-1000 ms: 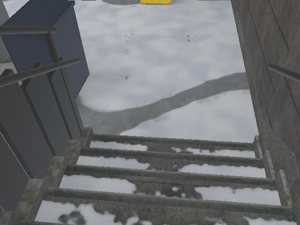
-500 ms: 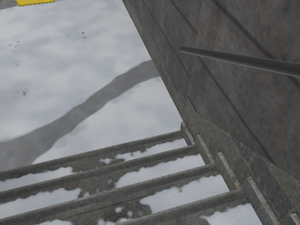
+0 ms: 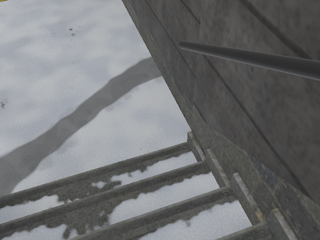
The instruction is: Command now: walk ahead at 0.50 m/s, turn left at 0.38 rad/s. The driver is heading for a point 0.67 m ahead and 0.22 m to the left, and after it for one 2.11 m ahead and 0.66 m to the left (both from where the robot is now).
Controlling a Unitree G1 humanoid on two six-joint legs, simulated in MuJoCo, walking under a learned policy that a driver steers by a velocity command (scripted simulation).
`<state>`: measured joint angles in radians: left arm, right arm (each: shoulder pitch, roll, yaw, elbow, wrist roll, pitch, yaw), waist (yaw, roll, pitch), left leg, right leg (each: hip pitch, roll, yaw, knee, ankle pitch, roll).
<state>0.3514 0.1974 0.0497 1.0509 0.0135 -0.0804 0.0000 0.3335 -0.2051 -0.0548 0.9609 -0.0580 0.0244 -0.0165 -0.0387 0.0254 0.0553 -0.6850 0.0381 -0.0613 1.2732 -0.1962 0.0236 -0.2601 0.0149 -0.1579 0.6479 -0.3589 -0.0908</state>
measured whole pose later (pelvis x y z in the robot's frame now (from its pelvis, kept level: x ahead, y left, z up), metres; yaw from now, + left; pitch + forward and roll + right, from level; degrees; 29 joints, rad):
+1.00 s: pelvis +0.50 +0.12 -0.29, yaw +32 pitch -1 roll +5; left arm 0.14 0.25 0.06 0.82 -0.01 -0.05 -0.02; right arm 0.47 -0.24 -0.04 0.91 -0.05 -0.02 -0.06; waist -0.09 -0.07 -0.06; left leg -0.22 -0.20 -0.19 1.29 -0.87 0.09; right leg -0.28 -0.07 0.09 0.30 0.26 0.01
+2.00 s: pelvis +0.77 +0.28 -0.51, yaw +6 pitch -1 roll -1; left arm 0.19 0.21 0.02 0.73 0.06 0.05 0.01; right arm 0.47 -0.20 0.00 0.90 -0.03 -0.04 -0.03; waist -0.01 -0.04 0.00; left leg -0.34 -0.02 0.09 0.63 -0.27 0.08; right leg -1.06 0.13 0.09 1.85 -0.24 -0.01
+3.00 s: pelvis +1.19 +0.30 -0.69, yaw +24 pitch +0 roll +1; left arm 0.27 0.19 0.05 0.95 0.05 -0.04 0.03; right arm 0.28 -0.19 -0.03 0.94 -0.02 -0.03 0.01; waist 0.03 -0.03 0.08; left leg -0.32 -0.18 0.02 0.69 -0.35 0.17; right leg -0.65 -0.11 0.07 1.52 -0.44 0.00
